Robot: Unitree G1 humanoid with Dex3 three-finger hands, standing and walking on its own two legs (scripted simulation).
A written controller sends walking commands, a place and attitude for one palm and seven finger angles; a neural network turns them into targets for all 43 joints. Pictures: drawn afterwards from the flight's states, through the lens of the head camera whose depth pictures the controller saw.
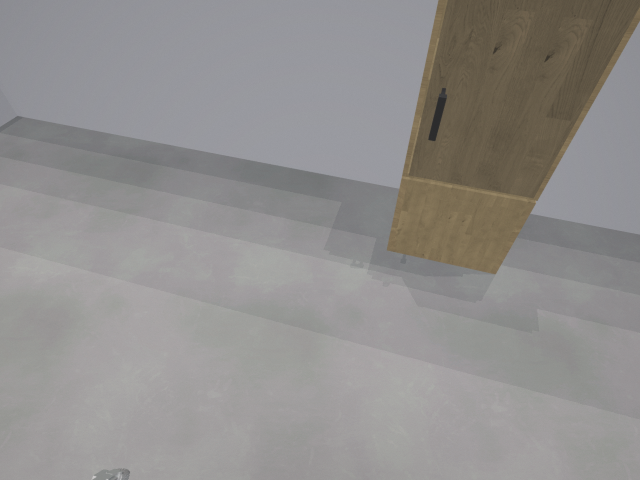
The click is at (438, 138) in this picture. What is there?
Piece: cupboard door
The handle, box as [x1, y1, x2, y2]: [428, 88, 446, 140]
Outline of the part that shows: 445,88 442,88 442,91 439,94 428,139 434,140 436,136 446,98 446,95 444,93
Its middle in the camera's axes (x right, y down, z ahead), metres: +0.33 -0.35 +1.10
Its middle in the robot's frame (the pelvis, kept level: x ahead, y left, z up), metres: +1.07 -0.28 -0.10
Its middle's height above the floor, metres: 0.67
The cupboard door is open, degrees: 0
